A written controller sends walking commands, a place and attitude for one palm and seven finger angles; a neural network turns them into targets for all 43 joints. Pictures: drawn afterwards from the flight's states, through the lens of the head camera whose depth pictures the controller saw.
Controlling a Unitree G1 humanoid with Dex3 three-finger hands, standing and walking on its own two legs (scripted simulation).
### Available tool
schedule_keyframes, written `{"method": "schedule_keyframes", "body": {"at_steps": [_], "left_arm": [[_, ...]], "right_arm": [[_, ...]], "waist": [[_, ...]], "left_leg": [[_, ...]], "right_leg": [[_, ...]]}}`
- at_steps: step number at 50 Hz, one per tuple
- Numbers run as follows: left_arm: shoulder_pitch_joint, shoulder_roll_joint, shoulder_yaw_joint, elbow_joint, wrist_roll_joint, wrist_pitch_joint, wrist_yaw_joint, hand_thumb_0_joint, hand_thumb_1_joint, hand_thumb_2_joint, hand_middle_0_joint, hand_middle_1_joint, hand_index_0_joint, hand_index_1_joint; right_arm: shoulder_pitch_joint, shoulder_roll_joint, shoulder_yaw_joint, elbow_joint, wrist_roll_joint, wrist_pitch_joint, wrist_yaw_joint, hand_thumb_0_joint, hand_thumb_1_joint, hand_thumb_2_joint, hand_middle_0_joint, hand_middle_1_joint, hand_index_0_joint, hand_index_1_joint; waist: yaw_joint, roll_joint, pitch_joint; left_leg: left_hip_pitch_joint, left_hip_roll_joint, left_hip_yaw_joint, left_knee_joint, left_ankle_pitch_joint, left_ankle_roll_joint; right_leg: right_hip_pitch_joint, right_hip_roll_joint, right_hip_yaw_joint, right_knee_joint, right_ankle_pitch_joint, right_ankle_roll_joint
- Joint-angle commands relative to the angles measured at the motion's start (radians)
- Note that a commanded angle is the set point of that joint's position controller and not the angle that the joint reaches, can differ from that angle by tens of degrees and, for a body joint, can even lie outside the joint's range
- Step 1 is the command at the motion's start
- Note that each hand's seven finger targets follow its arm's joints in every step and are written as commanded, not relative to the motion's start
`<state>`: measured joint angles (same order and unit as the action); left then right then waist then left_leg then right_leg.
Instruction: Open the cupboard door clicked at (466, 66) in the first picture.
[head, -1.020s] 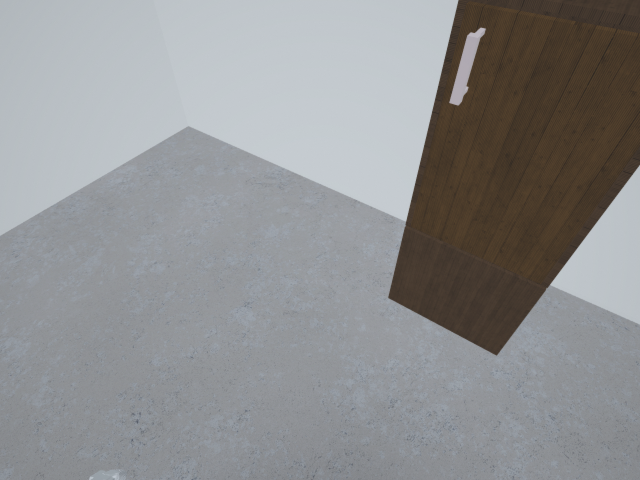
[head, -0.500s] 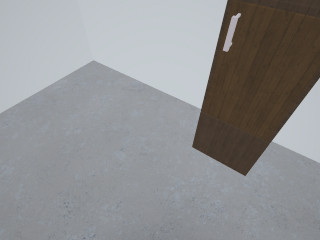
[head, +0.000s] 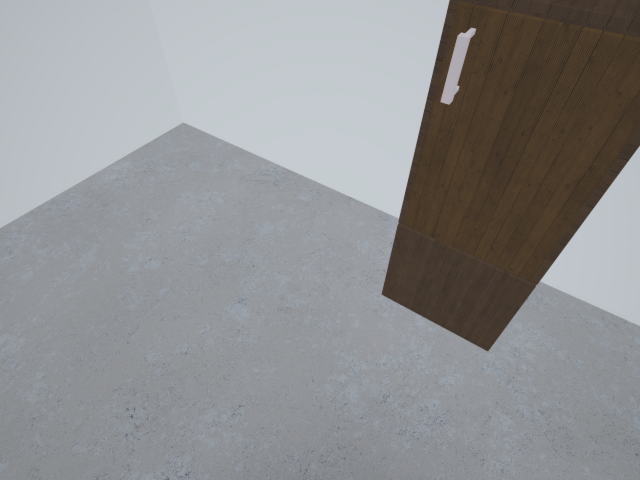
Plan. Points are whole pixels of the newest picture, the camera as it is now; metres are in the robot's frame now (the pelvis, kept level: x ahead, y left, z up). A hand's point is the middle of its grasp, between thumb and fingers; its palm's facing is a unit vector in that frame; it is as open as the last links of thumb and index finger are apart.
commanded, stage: look at it before walking up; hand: left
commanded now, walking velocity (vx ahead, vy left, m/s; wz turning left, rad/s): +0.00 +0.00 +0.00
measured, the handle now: (458, 66) +0.83 -0.23 +0.14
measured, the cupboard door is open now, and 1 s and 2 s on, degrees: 0 0 0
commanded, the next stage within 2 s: turn to face it in 0.42 s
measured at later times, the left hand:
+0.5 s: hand out of the picture +0.08 +0.25 -0.15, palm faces -0.02 -0.94 -0.34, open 7.4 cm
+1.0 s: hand out of the picture +0.05 +0.17 -0.18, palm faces -0.14 -0.96 -0.25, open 7.3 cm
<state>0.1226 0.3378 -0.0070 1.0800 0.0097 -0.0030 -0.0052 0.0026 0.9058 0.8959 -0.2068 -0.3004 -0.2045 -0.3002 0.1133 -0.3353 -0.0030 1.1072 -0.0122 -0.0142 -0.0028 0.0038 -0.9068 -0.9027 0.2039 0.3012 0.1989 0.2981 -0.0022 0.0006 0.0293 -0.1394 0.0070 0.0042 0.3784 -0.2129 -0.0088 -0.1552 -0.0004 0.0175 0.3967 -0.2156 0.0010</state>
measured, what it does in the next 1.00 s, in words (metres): lifts its left foot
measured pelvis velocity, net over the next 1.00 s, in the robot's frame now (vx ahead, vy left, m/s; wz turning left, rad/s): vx -0.02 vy -0.02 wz -0.20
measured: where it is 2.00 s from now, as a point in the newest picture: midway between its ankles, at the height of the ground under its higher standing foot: outside the picture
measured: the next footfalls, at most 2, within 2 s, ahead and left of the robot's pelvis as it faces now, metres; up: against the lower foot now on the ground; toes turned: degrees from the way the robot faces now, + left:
left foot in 1.34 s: +0.04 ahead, +0.13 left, +0.00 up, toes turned -21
right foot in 1.80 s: -0.10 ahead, -0.06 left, +0.00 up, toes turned -35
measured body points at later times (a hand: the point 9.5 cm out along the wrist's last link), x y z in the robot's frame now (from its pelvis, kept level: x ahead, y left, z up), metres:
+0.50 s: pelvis +0.00 +0.00 +0.00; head +0.01 +0.00 +0.45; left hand +0.08 +0.30 -0.13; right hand +0.09 -0.30 -0.13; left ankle +0.00 +0.12 -0.74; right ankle +0.00 -0.12 -0.74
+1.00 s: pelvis -0.02 -0.02 -0.02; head +0.02 -0.04 +0.43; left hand +0.06 +0.22 -0.16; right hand +0.02 -0.28 -0.18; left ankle -0.02 +0.12 -0.69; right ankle -0.01 -0.11 -0.74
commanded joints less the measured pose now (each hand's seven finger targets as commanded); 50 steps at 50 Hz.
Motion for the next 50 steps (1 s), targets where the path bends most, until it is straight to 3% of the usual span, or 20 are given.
{"method": "schedule_keyframes", "body": {"at_steps": [1, 27, 28, 31, 34, 37, 38, 39, 40, 41, 42, 43, 44, 45, 46, 47, 48, 49, 50], "left_arm": [[-0.040, 0.205, 0.043, -0.063, 0.001, -0.026, 0.018, 0.000, 0.900, 0.900, -0.200, -0.300, -0.200, -0.300], [-0.033, 0.211, 0.045, -0.055, 0.002, -0.026, 0.017, 0.000, 0.900, 0.900, -0.200, -0.300, -0.200, -0.300], [-0.030, 0.201, 0.046, -0.060, 0.002, -0.021, 0.017, 0.000, 0.900, 0.900, -0.200, -0.300, -0.200, -0.300], [0.032, 0.102, 0.035, -0.069, 0.003, 0.014, 0.023, 0.000, 0.900, 0.900, -0.200, -0.300, -0.200, -0.300], [0.052, 0.107, 0.052, -0.112, 0.007, 0.031, 0.019, 0.000, 0.900, 0.900, -0.200, -0.300, -0.200, -0.300], [0.058, 0.089, 0.062, -0.158, 0.010, 0.041, 0.010, 0.000, 0.900, 0.900, -0.200, -0.300, -0.200, -0.300], [0.065, 0.078, 0.065, -0.167, 0.009, 0.044, 0.006, 0.000, 0.900, 0.900, -0.200, -0.300, -0.200, -0.300], [0.077, 0.066, 0.068, -0.176, 0.010, 0.046, 0.003, 0.000, 0.900, 0.900, -0.200, -0.300, -0.200, -0.300], [0.091, 0.050, 0.071, -0.183, 0.010, 0.049, 0.000, 0.000, 0.900, 0.900, -0.200, -0.300, -0.200, -0.300], [0.106, 0.035, 0.077, -0.193, 0.011, 0.052, -0.003, 0.000, 0.900, 0.900, -0.200, -0.300, -0.200, -0.300], [0.129, 0.028, 0.083, -0.197, 0.010, 0.052, -0.006, 0.000, 0.900, 0.900, -0.200, -0.300, -0.200, -0.300], [0.184, 0.024, 0.090, -0.191, 0.012, 0.045, -0.008, 0.000, 0.900, 0.900, -0.200, -0.300, -0.200, -0.300], [0.247, 0.056, 0.098, -0.177, 0.019, 0.035, -0.007, 0.000, 0.900, 0.900, -0.200, -0.300, -0.200, -0.300], [0.259, 0.164, 0.118, -0.185, 0.034, 0.016, 0.010, 0.000, 0.900, 0.900, -0.200, -0.300, -0.200, -0.300], [0.285, 0.156, 0.115, -0.189, 0.013, 0.017, 0.022, 0.000, 0.900, 0.900, -0.200, -0.300, -0.200, -0.300], [0.221, 0.143, 0.118, -0.202, 0.014, 0.021, 0.026, 0.000, 0.900, 0.900, -0.200, -0.300, -0.200, -0.300], [0.163, 0.109, 0.110, -0.218, 0.011, 0.020, 0.024, 0.000, 0.900, 0.900, -0.200, -0.300, -0.200, -0.300], [0.133, 0.087, 0.107, -0.230, 0.009, 0.017, 0.026, 0.000, 0.900, 0.900, -0.200, -0.300, -0.200, -0.300], [0.130, 0.074, 0.104, -0.234, 0.010, 0.014, 0.026, 0.000, 0.900, 0.900, -0.200, -0.300, -0.200, -0.300]], "right_arm": [[-0.047, -0.204, -0.037, -0.062, 0.002, -0.021, -0.010, 0.000, -0.900, -0.900, 0.200, 0.300, 0.200, 0.300], [-0.050, -0.209, -0.037, -0.057, 0.004, -0.021, -0.014, 0.000, -0.900, -0.900, 0.200, 0.300, 0.200, 0.300], [-0.041, -0.199, -0.039, -0.059, 0.002, -0.018, -0.016, 0.000, -0.900, -0.900, 0.200, 0.300, 0.200, 0.300], [0.030, -0.085, -0.027, -0.067, 0.002, 0.005, -0.022, 0.000, -0.900, -0.900, 0.200, 0.300, 0.200, 0.300], [0.051, -0.098, -0.048, -0.110, 0.000, 0.019, -0.029, 0.000, -0.900, -0.900, 0.200, 0.300, 0.200, 0.300], [0.040, -0.109, -0.066, -0.155, -0.002, 0.024, -0.032, 0.000, -0.900, -0.900, 0.200, 0.300, 0.200, 0.300], [0.029, -0.117, -0.073, -0.166, -0.003, 0.024, -0.032, 0.000, -0.900, -0.900, 0.200, 0.300, 0.200, 0.300], [0.025, -0.122, -0.079, -0.180, -0.002, 0.024, -0.031, 0.000, -0.900, -0.900, 0.200, 0.300, 0.200, 0.300], [0.008, -0.123, -0.085, -0.190, -0.003, 0.020, -0.030, 0.000, -0.900, -0.900, 0.200, 0.300, 0.200, 0.300], [-0.006, -0.122, -0.088, -0.202, -0.005, 0.018, -0.028, 0.000, -0.900, -0.900, 0.200, 0.300, 0.200, 0.300], [-0.030, -0.115, -0.090, -0.217, -0.006, 0.017, -0.029, 0.000, -0.900, -0.900, 0.200, 0.300, 0.200, 0.300], [-0.054, -0.112, -0.092, -0.229, -0.009, 0.019, -0.028, 0.000, -0.900, -0.900, 0.200, 0.300, 0.200, 0.300], [-0.066, -0.095, -0.093, -0.241, -0.006, 0.027, -0.025, 0.000, -0.900, -0.900, 0.200, 0.300, 0.200, 0.300], [-0.022, 0.002, -0.079, -0.269, 0.001, 0.032, -0.022, 0.000, -0.900, -0.900, 0.200, 0.300, 0.200, 0.300], [-0.040, -0.018, -0.076, -0.278, 0.002, 0.040, -0.027, 0.000, -0.900, -0.900, 0.200, 0.300, 0.200, 0.300], [-0.049, -0.011, -0.081, -0.267, 0.005, 0.040, -0.027, 0.000, -0.900, -0.900, 0.200, 0.300, 0.200, 0.300], [-0.033, -0.020, -0.083, -0.255, 0.002, 0.037, -0.024, 0.000, -0.900, -0.900, 0.200, 0.300, 0.200, 0.300], [-0.007, -0.016, -0.082, -0.240, -0.001, 0.033, -0.021, 0.000, -0.900, -0.900, 0.200, 0.300, 0.200, 0.300], [0.006, -0.003, -0.080, -0.233, -0.002, 0.033, -0.021, 0.000, -0.900, -0.900, 0.200, 0.300, 0.200, 0.300]], "waist": [[0.003, -0.003, -0.063], [0.003, -0.008, -0.065], [0.002, -0.005, -0.062], [-0.004, -0.025, -0.058], [-0.009, -0.007, -0.060], [-0.005, 0.044, -0.040], [0.000, 0.087, -0.031], [0.006, 0.116, -0.038], [0.016, 0.163, -0.035], [0.025, 0.195, -0.028], [0.042, 0.188, -0.020], [0.074, 0.137, -0.031], [0.104, -0.011, -0.034], [0.080, -0.386, -0.028], [0.094, -0.293, -0.058], [0.063, -0.217, -0.027], [0.038, -0.151, -0.016], [0.019, -0.111, -0.044], [0.017, -0.097, -0.069]], "left_leg": [[0.017, 0.111, -0.093, -0.061, 0.154, 0.033], [0.053, 0.119, -0.085, -0.068, 0.192, 0.031], [0.059, 0.120, -0.071, -0.050, 0.192, 0.027], [0.043, 0.123, -0.016, 0.014, 0.179, 0.007], [0.029, 0.142, -0.001, 0.062, 0.153, 0.012], [0.006, 0.192, -0.028, 0.050, 0.096, 0.040], [-0.008, 0.224, -0.048, 0.033, 0.078, 0.059], [-0.039, 0.269, -0.067, 0.019, 0.087, 0.085], [-0.051, 0.313, -0.089, 0.001, 0.135, 0.118], [-0.091, 0.354, -0.087, -0.003, 0.169, 0.148], [-0.138, 0.364, -0.069, 0.032, 0.193, 0.149], [-0.166, 0.330, -0.014, 0.139, 0.201, 0.114], [-0.232, 0.232, 0.075, 0.348, 0.088, 0.041], [-0.456, 0.042, 0.154, 0.648, -0.315, -0.049], [-0.430, 0.026, -0.018, 0.742, -0.381, -0.041], [-0.447, 0.043, -0.055, 0.797, -0.325, -0.036], [-0.446, 0.059, -0.064, 0.805, -0.247, -0.038], [-0.424, 0.071, -0.053, 0.784, -0.197, -0.046], [-0.397, 0.066, -0.040, 0.759, -0.177, -0.052]], "right_leg": [[0.008, -0.119, 0.092, -0.058, 0.156, -0.034], [0.022, -0.121, 0.096, -0.072, 0.216, -0.035], [0.006, -0.118, 0.103, -0.061, 0.233, -0.036], [-0.038, -0.113, 0.127, 0.001, 0.292, -0.027], [-0.096, -0.091, 0.148, 0.072, 0.300, -0.033], [-0.184, -0.043, 0.124, 0.172, 0.219, -0.023], [-0.209, -0.021, 0.104, 0.230, 0.172, -0.015], [-0.202, -0.005, 0.071, 0.310, 0.093, -0.008], [-0.218, 0.010, 0.035, 0.397, -0.084, 0.002], [-0.200, -0.002, -0.002, 0.458, -0.216, 0.011], [-0.155, -0.030, 0.005, 0.442, -0.247, 0.008], [-0.086, -0.039, 0.005, 0.330, -0.180, 0.002], [-0.028, -0.068, 0.077, 0.140, 0.049, -0.016], [0.032, -0.322, 0.506, -0.051, 0.322, -0.094], [-0.020, -0.349, 0.570, -0.123, 0.339, -0.153], [-0.053, -0.319, 0.558, -0.119, 0.215, -0.186], [-0.056, -0.272, 0.483, -0.097, 0.182, -0.191], [-0.046, -0.241, 0.425, -0.075, 0.212, -0.187], [-0.039, -0.223, 0.386, -0.063, 0.242, -0.183]]}}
